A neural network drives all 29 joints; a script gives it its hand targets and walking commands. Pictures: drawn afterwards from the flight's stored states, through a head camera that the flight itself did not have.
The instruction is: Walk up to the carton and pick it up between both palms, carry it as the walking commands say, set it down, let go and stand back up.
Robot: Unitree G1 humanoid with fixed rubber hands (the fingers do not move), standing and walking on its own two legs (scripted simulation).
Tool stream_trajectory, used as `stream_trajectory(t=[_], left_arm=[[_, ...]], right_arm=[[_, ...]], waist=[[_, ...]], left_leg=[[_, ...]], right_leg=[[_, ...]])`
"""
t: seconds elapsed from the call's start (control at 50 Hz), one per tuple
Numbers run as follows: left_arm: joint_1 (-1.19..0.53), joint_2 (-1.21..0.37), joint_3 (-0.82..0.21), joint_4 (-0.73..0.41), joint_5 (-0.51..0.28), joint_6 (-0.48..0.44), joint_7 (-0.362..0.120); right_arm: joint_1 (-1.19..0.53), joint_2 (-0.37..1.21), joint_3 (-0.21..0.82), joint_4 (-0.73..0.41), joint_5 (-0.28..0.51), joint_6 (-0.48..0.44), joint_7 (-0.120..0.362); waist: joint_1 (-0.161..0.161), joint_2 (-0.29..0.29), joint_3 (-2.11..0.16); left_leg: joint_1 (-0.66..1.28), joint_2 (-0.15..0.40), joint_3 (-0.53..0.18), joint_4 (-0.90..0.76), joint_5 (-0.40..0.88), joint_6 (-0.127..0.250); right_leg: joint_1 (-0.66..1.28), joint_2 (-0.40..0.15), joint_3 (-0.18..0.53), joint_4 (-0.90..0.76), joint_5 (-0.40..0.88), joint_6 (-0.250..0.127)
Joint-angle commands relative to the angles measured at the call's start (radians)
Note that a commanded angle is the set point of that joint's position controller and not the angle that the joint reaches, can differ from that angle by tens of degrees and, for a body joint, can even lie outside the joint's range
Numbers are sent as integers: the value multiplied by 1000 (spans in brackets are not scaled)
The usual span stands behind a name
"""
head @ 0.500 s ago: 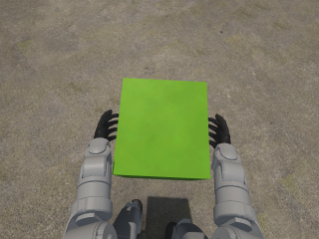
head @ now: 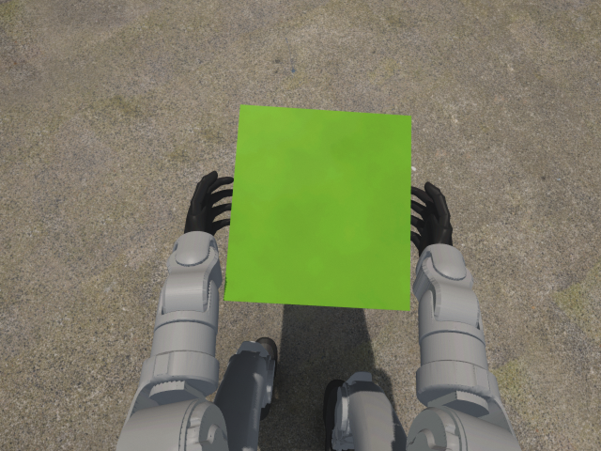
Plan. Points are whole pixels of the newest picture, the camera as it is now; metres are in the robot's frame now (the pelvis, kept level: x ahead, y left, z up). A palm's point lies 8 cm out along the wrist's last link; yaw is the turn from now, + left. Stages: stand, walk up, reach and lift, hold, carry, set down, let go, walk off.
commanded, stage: set down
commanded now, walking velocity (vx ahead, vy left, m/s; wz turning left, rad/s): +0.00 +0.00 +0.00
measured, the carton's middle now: (315, 219) +0.44 +0.04 -0.15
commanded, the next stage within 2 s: none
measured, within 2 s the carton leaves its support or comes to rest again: neither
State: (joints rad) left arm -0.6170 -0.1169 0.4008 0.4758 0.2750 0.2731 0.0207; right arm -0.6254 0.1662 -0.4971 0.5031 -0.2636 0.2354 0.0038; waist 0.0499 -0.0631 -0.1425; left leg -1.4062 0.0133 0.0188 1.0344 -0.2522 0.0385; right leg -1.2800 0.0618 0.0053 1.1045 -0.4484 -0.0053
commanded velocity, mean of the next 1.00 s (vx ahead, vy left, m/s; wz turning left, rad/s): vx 0.00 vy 0.00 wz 0.00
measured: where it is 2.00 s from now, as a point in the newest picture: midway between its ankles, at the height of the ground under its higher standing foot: (296, 415)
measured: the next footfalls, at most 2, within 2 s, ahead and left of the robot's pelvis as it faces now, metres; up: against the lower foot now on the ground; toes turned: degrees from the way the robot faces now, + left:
none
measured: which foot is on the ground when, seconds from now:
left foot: down 0.00-1.00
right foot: down 0.00-1.00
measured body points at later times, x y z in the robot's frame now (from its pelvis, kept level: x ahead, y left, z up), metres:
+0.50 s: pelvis -0.02 -0.01 -0.08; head +0.24 +0.02 +0.28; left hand +0.43 +0.19 -0.18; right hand +0.45 -0.12 -0.18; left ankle +0.10 +0.10 -0.63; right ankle +0.02 -0.12 -0.63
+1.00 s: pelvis -0.04 +0.00 -0.15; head +0.26 +0.03 +0.18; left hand +0.45 +0.20 -0.27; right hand +0.48 -0.11 -0.26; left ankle +0.10 +0.10 -0.63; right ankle +0.02 -0.12 -0.63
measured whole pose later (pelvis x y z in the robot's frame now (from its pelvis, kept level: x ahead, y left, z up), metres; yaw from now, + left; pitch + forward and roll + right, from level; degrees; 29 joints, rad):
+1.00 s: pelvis -0.04 +0.00 -0.15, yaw -4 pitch +48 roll -3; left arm -1.05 0.06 0.46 0.72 0.23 0.31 0.05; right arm -1.08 0.04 -0.52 0.72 -0.24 0.27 -0.07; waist 0.06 -0.06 -0.13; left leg -2.06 -0.01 -0.02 1.61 -0.38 0.02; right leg -1.94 0.10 0.01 1.70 -0.60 0.01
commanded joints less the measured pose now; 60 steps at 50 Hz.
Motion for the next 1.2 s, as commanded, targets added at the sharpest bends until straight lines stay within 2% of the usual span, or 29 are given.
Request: stream_trajectory(t=[0.0,0.1,0.12,0.14,0.16,0.18,0.2,0.24,0.26,0.3,0.32,0.34,0.4,0.42,0.44,0.5,0.52,0.54,0.56,0.58,0.62,0.7,0.76,0.8,0.94,0.96,1.0,1.08,1.18], left_arm=[[-523,-871,-568,102,-132,-3,-236],[-629,-873,-522,147,-131,24,-241],[-646,-868,-507,169,-126,31,-241],[-655,-868,-493,180,-124,34,-241],[-686,-845,-482,181,-120,33,-245],[-694,-855,-471,195,-119,37,-247],[-698,-847,-452,210,-114,38,-249],[-698,-842,-438,228,-115,38,-253],[-695,-830,-432,224,-114,34,-256],[-691,-828,-430,233,-123,29,-256],[-690,-836,-442,223,-139,23,-258],[-685,-820,-444,220,-141,19,-261],[-685,-802,-464,205,-160,9,-262],[-691,-791,-471,191,-172,5,-264],[-694,-789,-483,179,-182,3,-264],[-740,-747,-482,174,-195,-4,-264],[-782,-717,-458,170,-192,-6,-264],[-784,-705,-434,195,-178,-1,-267],[-779,-712,-447,187,-187,-3,-272],[-767,-717,-453,190,-187,-2,-273],[-796,-702,-430,204,-191,-2,-268],[-839,-719,-400,244,-180,8,-244],[-888,-707,-376,256,-175,12,-234],[-928,-689,-369,255,-176,12,-227],[-981,-689,-377,244,-182,8,-208],[-983,-697,-382,241,-184,9,-207],[-989,-688,-405,220,-197,8,-204],[-992,-698,-439,193,-222,2,-203],[-1027,-660,-443,192,-240,-5,-203]], right_arm=[[-545,787,622,140,103,4,266],[-640,773,553,194,89,27,273],[-669,767,548,202,93,32,275],[-666,781,530,226,87,37,274],[-691,789,525,232,92,40,275],[-701,781,513,232,84,43,273],[-727,790,508,239,90,47,273],[-736,792,509,229,96,48,264],[-753,802,526,210,107,45,261],[-779,810,551,193,126,42,251],[-779,822,575,172,140,40,244],[-767,833,590,176,152,40,235],[-756,830,625,159,167,33,216],[-753,827,638,154,175,32,208],[-750,832,650,151,179,30,200],[-759,815,647,167,184,20,177],[-762,806,620,201,178,21,168],[-772,791,595,233,168,22,163],[-752,806,595,224,166,21,152],[-761,796,600,223,168,18,143],[-816,776,596,225,163,13,133],[-887,739,548,253,149,14,142],[-905,716,498,302,126,22,153],[-932,706,472,314,127,26,160],[-998,707,475,296,141,28,181],[-984,702,469,303,136,29,183],[-988,710,499,283,157,29,185],[-978,706,522,268,168,25,182],[-1020,682,541,266,182,22,169]], waist=[[17,80,-749],[6,83,-720],[15,91,-727],[7,73,-717],[22,78,-718],[7,69,-734],[27,52,-734],[25,55,-759],[44,38,-792],[57,29,-837],[47,18,-877],[61,8,-882],[55,2,-948],[64,-1,-963],[52,-6,-984],[51,7,-954],[50,3,-924],[68,25,-884],[54,17,-914],[60,42,-914],[63,37,-920],[54,60,-863],[42,48,-837],[50,61,-860],[64,65,-940],[54,78,-945],[69,81,-1009],[60,81,-1011],[65,51,-991]], left_leg=[[801,-77,-134,74,247,-47],[699,-83,-129,108,46,-50],[683,-85,-123,119,25,-48],[653,-87,-119,135,9,-45],[629,-88,-113,144,-18,-43],[609,-89,-105,162,-4,-43],[580,-94,-99,175,-9,-38],[545,-101,-80,211,41,-34],[525,-105,-68,230,88,-30],[506,-109,-61,261,143,-29],[497,-112,-51,283,186,-26],[470,-112,-48,302,225,-24],[444,-114,-46,345,304,-28],[441,-115,-49,358,325,-29],[425,-114,-48,371,336,-31],[357,-112,-47,397,313,-33],[314,-107,-42,417,269,-37],[249,-107,-31,410,204,-40],[246,-115,-25,409,205,-42],[234,-117,-25,413,239,-48],[231,-120,-19,431,215,-54],[245,-122,-19,439,138,-61],[234,-118,-26,439,64,-66],[237,-117,-28,456,44,-66],[273,-114,-32,519,113,-68],[281,-115,-32,527,134,-70],[305,-112,-31,552,183,-72],[279,-115,-27,591,237,-72],[202,-116,-25,636,232,-69]], right_leg=[[-160,84,53,-41,118,-14],[-247,85,43,18,2,-18],[-254,85,44,30,-11,-20],[-262,85,41,42,-18,-19],[-278,86,40,55,-33,-18],[-269,85,42,60,-20,-17],[-271,86,41,72,-31,-15],[-270,86,41,92,6,-9],[-252,87,41,105,38,-4],[-250,92,38,129,74,5],[-226,94,38,136,112,11],[-225,91,44,145,140,18],[-219,94,48,177,218,32],[-223,94,50,190,232,36],[-217,96,50,197,250,40],[-242,95,55,224,244,44],[-283,90,66,214,177,41],[-275,85,73,221,149,44],[-223,96,61,234,182,49],[-218,94,64,248,218,49],[-256,103,48,266,169,46],[-382,120,16,304,62,28],[-444,127,-11,332,-7,19],[-471,126,-15,357,-24,14],[-553,126,-33,432,15,15],[-572,126,-34,438,24,14],[-567,126,-36,462,57,17],[-588,126,-36,493,91,21],[-605,123,-37,533,90,24]])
